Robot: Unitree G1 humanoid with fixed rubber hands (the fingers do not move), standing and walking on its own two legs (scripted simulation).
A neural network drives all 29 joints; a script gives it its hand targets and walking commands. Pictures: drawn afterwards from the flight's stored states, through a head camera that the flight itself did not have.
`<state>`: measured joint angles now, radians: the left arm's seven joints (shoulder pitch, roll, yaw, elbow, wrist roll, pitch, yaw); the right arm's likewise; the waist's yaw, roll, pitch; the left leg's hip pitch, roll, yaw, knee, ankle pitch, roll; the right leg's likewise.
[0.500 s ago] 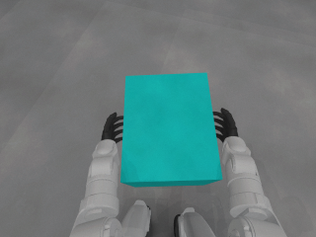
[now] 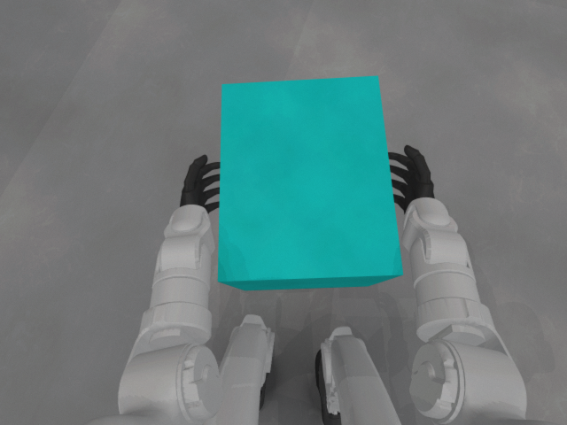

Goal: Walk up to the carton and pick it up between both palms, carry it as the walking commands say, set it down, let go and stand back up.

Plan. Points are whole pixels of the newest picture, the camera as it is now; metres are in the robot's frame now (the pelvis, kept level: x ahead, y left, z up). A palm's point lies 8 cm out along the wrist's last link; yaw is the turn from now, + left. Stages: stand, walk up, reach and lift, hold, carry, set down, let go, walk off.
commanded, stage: set down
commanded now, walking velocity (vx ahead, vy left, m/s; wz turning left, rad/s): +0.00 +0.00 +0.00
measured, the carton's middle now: (303, 196) +0.46 +0.02 -0.13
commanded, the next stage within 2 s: none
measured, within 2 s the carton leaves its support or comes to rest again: neither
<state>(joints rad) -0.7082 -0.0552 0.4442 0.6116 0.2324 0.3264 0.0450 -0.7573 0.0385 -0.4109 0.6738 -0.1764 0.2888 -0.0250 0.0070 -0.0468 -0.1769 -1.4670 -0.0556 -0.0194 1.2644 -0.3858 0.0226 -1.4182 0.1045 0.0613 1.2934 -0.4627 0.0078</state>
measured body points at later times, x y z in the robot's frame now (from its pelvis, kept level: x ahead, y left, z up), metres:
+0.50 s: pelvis -0.01 +0.00 -0.07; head +0.24 +0.03 +0.30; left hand +0.45 +0.18 -0.17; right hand +0.48 -0.14 -0.14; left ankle +0.09 +0.10 -0.60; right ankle +0.06 -0.11 -0.60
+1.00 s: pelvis -0.03 +0.00 -0.15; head +0.27 +0.04 +0.19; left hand +0.48 +0.19 -0.26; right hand +0.51 -0.14 -0.23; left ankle +0.09 +0.10 -0.60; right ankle +0.06 -0.11 -0.60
